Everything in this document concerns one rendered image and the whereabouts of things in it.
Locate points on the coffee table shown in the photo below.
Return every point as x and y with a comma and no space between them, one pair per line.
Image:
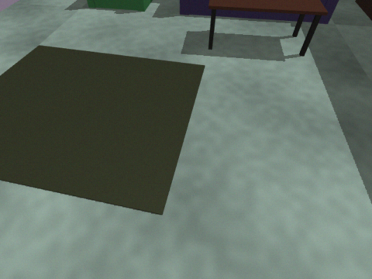
302,7

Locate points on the sofa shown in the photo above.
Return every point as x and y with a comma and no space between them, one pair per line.
201,7

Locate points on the armchair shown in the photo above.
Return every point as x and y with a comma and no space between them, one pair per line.
139,5

